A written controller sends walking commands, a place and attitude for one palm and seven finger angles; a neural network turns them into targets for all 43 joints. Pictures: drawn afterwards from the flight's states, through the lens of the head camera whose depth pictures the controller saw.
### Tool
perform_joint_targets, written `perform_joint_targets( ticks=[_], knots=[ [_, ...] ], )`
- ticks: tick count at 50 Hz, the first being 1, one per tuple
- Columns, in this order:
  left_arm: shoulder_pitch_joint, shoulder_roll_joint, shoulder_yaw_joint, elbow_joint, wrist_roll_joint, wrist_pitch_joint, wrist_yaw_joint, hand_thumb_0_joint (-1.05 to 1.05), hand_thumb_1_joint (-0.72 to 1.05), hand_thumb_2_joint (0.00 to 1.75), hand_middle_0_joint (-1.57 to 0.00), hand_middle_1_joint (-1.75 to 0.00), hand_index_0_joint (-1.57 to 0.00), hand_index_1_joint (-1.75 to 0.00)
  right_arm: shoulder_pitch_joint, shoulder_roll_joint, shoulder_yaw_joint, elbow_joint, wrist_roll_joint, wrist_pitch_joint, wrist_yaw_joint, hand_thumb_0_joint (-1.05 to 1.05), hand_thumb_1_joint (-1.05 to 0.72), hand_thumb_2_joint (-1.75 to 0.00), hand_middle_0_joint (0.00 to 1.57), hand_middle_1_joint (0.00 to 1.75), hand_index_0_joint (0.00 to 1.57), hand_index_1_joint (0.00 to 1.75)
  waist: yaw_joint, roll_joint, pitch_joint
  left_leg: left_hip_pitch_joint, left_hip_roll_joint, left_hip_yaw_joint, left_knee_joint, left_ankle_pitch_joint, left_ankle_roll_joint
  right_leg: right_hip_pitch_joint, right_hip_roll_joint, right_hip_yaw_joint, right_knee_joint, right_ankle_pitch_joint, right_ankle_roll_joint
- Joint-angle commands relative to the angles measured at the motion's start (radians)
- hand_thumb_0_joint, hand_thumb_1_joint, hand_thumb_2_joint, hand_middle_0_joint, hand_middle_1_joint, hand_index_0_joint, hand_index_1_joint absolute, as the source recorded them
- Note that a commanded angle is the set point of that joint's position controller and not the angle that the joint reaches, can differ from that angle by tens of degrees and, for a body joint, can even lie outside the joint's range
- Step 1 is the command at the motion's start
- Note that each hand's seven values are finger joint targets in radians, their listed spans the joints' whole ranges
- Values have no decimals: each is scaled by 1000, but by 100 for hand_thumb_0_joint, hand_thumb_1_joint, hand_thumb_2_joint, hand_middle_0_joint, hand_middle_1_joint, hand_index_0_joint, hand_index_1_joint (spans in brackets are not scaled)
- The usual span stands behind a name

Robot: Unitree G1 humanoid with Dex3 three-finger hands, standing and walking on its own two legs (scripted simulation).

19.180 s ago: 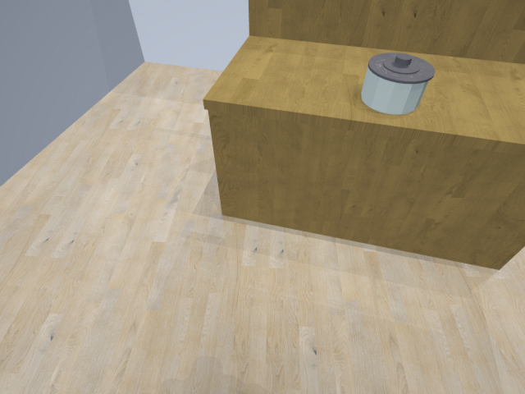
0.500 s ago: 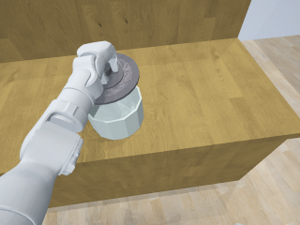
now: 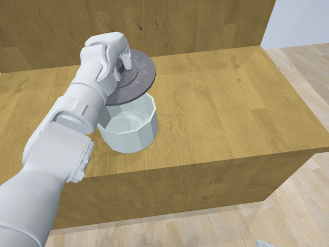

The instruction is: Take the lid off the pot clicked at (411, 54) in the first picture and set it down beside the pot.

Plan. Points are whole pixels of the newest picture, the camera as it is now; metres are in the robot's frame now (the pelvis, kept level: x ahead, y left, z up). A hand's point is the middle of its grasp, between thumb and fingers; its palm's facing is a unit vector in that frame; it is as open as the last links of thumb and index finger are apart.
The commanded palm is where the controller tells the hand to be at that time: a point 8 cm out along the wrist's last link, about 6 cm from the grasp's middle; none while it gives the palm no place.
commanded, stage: lift the lid straight up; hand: left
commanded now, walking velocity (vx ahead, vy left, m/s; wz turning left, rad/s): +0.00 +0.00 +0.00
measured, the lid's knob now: (114, 66) +0.52 +0.11 +0.17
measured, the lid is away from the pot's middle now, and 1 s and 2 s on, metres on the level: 0.01 0.08 0.21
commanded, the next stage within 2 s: move the lid sideways beside the pot in 0.30 s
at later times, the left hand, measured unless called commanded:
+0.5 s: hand (110, 60) +0.50 +0.11 +0.20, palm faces -0.23 -0.11 -0.97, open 6.8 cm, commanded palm +0.49 +0.13 +0.26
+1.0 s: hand (76, 72) +0.48 +0.19 +0.19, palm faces -0.27 -0.09 -0.96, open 6.8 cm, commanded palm +0.48 +0.20 +0.26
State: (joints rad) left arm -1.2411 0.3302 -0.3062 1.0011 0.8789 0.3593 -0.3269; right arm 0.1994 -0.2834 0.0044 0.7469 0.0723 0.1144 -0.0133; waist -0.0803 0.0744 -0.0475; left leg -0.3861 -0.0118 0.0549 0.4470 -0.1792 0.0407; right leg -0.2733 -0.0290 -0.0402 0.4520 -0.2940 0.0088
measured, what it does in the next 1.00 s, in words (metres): stands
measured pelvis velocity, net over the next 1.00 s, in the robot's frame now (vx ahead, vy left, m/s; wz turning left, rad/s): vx -0.01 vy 0.01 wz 0.01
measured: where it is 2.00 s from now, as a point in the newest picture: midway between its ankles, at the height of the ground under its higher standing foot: outside the picture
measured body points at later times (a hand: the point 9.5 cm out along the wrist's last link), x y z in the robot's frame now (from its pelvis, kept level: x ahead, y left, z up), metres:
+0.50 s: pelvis +0.01 +0.00 +0.00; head +0.05 -0.03 +0.45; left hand +0.51 +0.12 +0.25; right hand +0.09 -0.27 -0.14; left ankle +0.02 +0.10 -0.74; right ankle -0.05 -0.12 -0.74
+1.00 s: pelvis -0.01 +0.01 +0.00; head +0.04 +0.00 +0.45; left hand +0.49 +0.19 +0.24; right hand +0.11 -0.25 -0.13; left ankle +0.02 +0.10 -0.74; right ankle -0.05 -0.12 -0.74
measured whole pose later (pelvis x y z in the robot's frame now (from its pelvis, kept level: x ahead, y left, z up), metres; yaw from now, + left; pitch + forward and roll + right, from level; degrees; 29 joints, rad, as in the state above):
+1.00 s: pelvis -0.01 +0.01 +0.00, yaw +1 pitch +6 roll -1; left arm -1.21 0.49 -0.27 0.93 0.91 0.27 -0.43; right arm 0.18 -0.29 0.01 0.70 0.08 0.12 -0.01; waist -0.06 0.05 -0.02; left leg -0.38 -0.02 0.05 0.44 -0.17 0.05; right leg -0.25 -0.04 -0.05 0.43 -0.27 0.02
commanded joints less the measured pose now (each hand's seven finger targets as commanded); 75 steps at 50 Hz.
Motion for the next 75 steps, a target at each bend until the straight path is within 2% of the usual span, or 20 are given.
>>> perform_joint_targets(
  ticks=[1,7,11,17,21,22,31,36,39,42,44,50,53,58,61,65,68,71,74,75],
  knots=[
    [-670,192,28,-208,40,-9,48,0,62,105,-72,-101,-91,-110,-17,-128,-35,-100,0,-47,-9,0,-90,-90,20,30,20,30,-24,-108,-418,371,-26,-67,11,252,44,-40,52,-6,-54,393,-42],
    [-623,265,89,-140,53,12,30,0,62,105,-72,-101,-91,-110,-17,-140,-36,-97,-8,-45,-5,0,-90,-90,20,30,20,30,-10,-134,-426,346,-32,-55,18,255,46,4,47,6,-52,444,-40],
    [-619,146,3,-106,50,25,-2,0,62,105,-72,-101,-91,-110,-20,-140,-38,-92,-3,-36,2,0,-90,-90,20,30,20,30,-27,-158,-359,327,-25,-56,12,247,46,-49,51,-11,-61,408,-39],
    [-725,335,124,-306,57,-49,3,0,62,105,-72,-101,-91,-110,-4,-135,-44,-124,-15,-62,-15,0,-90,-90,20,30,20,30,-12,-85,-553,444,-35,-65,37,356,54,55,48,16,-45,542,-37],
    [-586,286,106,-189,73,-21,22,0,62,105,-72,-101,-91,-110,1,-135,-44,-111,-11,-47,-5,0,-90,-90,20,30,20,30,1,-143,-429,364,-27,-52,30,381,49,20,55,-1,-46,543,-43],
    [-576,321,135,-172,72,-10,27,0,62,105,-72,-101,-91,-110,-2,-144,-42,-108,-11,-41,0,0,-90,-90,20,30,20,30,4,-143,-407,350,-25,-49,26,352,45,21,53,-1,-43,532,-41],
    [-581,340,124,-323,74,-41,-24,0,62,105,-72,-101,-91,-110,-38,-136,-50,-166,-11,-23,8,0,-90,-90,20,30,20,30,6,-86,-513,437,-29,-61,57,469,55,37,47,7,-40,576,-43],
    [-577,324,106,-362,40,-69,-56,0,62,105,-72,-101,-91,-110,-34,-139,-53,-165,-3,-21,4,0,-90,-90,20,30,20,30,-7,-86,-466,466,-26,-72,52,465,57,-9,52,-3,-52,525,-40],
    [-540,356,117,-273,48,-71,-56,0,62,105,-72,-101,-91,-110,-18,-148,-45,-142,3,-13,1,0,-90,-90,20,30,20,30,-10,-104,-387,425,-25,-72,27,347,50,-39,59,-16,-64,421,-40],
    [-572,380,128,-299,56,-85,-50,0,62,105,-72,-101,-91,-110,-20,-152,-44,-138,1,-17,-2,0,-90,-90,20,30,20,30,-7,-82,-400,433,-22,-76,25,333,47,-43,57,-15,-62,401,-45],
    [-588,339,87,-277,55,-84,-52,0,62,105,-72,-101,-91,-110,-18,-148,-44,-132,5,-19,-2,0,-90,-90,20,30,20,30,-16,-54,-381,441,-19,-80,19,296,42,-79,59,-21,-69,345,-46],
    [-592,441,153,-246,65,-111,-47,0,62,105,-72,-101,-91,-110,4,-158,-42,-128,3,-33,-11,0,-90,-90,20,30,20,30,-7,-52,-430,439,-19,-89,12,273,40,-54,60,-19,-70,321,-48],
    [-593,398,106,-190,59,-111,-57,0,62,105,-72,-101,-91,-110,14,-164,-42,-113,10,-34,-15,0,-90,-90,20,30,20,30,-23,-85,-370,402,-15,-83,5,218,42,-85,60,-22,-84,281,-42],
    [-637,468,150,-276,70,-150,-58,0,62,105,-72,-101,-91,-110,36,-169,-51,-120,-1,-48,-15,0,-90,-90,20,30,20,30,-13,-11,-471,473,-17,-97,22,289,42,-63,63,-19,-75,319,-48],
    [-583,441,139,-257,70,-166,-66,0,62,105,-72,-101,-91,-110,44,-163,-54,-126,0,-48,-13,0,-90,-90,20,30,20,30,-10,1,-443,471,-15,-102,29,340,39,-88,66,-27,-77,326,-54],
    [-488,508,183,-108,63,-158,-73,0,62,105,-72,-101,-91,-110,58,-182,-47,-107,12,-35,-12,0,-90,-90,20,30,20,30,-9,-102,-335,351,-18,-82,5,207,46,-75,67,-25,-89,271,-43],
    [-597,541,190,-261,83,-180,-68,0,62,105,-72,-101,-91,-110,47,-179,-56,-128,4,-33,-13,0,-90,-90,20,30,20,30,-6,-8,-437,437,-16,-90,20,294,45,-56,65,-20,-77,327,-50],
    [-570,601,238,-309,92,-206,-67,0,62,105,-72,-101,-91,-110,59,-177,-60,-144,0,-40,-17,0,-90,-90,20,30,20,30,6,7,-479,476,-10,-98,38,396,46,-41,69,-20,-77,373,-54],
    [-466,631,261,-191,76,-211,-74,0,62,105,-72,-101,-91,-110,62,-181,-52,-136,10,-26,-19,0,-90,-90,20,30,20,30,6,-54,-406,396,-16,-78,25,303,51,-25,68,-19,-80,353,-45],
    [-461,587,224,-160,72,-205,-80,0,62,105,-72,-101,-91,-110,59,-180,-50,-132,16,-23,-19,0,-90,-90,20,30,20,30,-3,-55,-360,378,-14,-75,18,281,49,-54,67,-24,-82,329,-45]
  ],
)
